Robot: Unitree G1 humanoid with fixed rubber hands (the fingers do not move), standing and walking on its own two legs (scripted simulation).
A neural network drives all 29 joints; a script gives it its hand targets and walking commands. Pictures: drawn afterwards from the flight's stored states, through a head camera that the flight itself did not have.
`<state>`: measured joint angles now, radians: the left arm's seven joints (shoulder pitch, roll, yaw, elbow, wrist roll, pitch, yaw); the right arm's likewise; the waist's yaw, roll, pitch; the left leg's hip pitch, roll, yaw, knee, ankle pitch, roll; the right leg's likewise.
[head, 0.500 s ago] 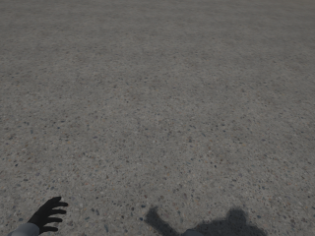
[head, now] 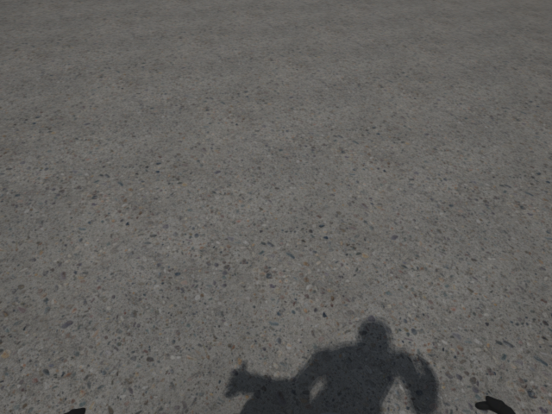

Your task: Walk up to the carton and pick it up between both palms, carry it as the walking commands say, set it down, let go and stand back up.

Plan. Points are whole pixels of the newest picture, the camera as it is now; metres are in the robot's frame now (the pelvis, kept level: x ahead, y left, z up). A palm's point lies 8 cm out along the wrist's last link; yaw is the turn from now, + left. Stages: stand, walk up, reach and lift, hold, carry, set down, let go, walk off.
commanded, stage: walk up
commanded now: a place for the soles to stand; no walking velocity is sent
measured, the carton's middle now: out of the picture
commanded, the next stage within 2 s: none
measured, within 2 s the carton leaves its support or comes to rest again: neither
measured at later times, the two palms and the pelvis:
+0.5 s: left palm (215, 244) +0.45 +0.15 -0.07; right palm (540, 344) +0.29 -0.44 -0.09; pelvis +0.27 -0.13 +0.00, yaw -15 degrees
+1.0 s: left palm (319, 135) +0.80 -0.07 -0.03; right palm out of the picture +0.37 -0.63 -0.09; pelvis +0.50 -0.29 -0.02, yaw -30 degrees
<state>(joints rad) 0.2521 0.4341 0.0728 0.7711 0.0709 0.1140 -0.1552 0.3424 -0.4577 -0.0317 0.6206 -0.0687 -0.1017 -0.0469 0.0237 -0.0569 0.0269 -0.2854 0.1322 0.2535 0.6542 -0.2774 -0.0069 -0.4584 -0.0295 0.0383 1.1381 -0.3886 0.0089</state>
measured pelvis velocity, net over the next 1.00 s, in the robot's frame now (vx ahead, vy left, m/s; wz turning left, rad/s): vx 0.50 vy -0.29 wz -0.52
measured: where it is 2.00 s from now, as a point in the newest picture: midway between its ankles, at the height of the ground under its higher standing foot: (437, 265)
